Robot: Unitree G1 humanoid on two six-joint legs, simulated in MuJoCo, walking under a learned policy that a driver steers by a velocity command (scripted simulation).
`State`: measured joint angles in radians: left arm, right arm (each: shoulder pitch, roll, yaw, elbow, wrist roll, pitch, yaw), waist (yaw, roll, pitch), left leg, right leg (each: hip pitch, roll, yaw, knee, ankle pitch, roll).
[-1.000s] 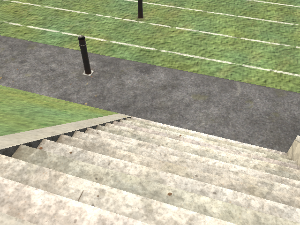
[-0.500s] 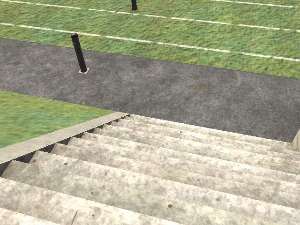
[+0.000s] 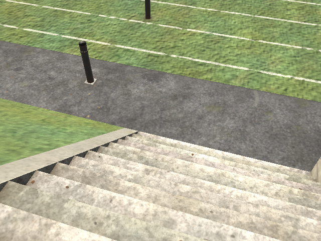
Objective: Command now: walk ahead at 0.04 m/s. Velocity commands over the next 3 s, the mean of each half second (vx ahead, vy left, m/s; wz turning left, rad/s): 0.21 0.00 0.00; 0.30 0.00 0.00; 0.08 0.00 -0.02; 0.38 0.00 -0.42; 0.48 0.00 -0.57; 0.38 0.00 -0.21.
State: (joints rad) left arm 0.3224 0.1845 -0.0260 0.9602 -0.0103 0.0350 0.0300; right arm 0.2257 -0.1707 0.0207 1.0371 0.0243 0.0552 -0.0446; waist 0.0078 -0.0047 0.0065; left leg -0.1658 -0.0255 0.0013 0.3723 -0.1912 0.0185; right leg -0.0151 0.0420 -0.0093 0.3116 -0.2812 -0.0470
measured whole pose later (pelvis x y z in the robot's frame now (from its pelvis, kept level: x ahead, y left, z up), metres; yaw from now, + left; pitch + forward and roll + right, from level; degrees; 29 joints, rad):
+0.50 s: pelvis +0.03 +0.02 -0.02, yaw +0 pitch +0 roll +0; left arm 0.38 0.21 0.01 1.01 0.01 0.02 0.03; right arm 0.21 -0.23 -0.02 1.02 -0.01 0.03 -0.02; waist 0.03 0.01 -0.03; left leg -0.25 -0.05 0.04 0.63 -0.33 0.07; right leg -0.05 0.02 0.00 0.47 -0.42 -0.02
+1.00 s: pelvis +0.12 +0.01 -0.08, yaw +0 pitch +0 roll +2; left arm 0.20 0.28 0.07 0.92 0.02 0.06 -0.03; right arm 0.43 -0.24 0.00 1.01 -0.01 -0.08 -0.07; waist -0.04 -0.03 -0.01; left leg -0.27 -0.04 0.06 1.02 -0.74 0.04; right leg -0.40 0.00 0.09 0.54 0.43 -0.01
